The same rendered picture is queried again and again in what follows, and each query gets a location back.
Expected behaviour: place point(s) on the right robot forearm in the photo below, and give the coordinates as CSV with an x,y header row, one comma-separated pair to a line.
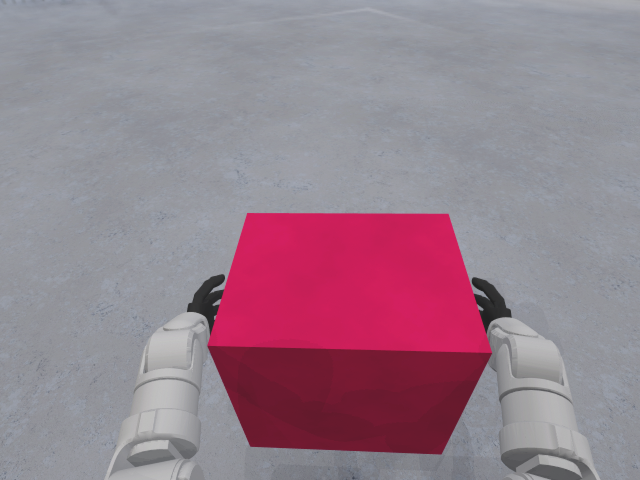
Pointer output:
x,y
540,434

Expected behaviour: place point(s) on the carton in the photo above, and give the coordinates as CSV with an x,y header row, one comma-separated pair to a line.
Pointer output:
x,y
349,331

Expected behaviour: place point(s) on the left robot forearm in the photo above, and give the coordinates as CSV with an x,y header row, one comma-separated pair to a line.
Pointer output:
x,y
163,423

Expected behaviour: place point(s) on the robot left hand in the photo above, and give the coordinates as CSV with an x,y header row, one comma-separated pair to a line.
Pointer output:
x,y
203,301

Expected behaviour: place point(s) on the robot right hand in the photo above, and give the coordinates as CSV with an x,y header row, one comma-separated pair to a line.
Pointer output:
x,y
494,307

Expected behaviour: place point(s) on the robot left upper arm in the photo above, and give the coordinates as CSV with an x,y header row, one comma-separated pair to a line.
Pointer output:
x,y
177,469

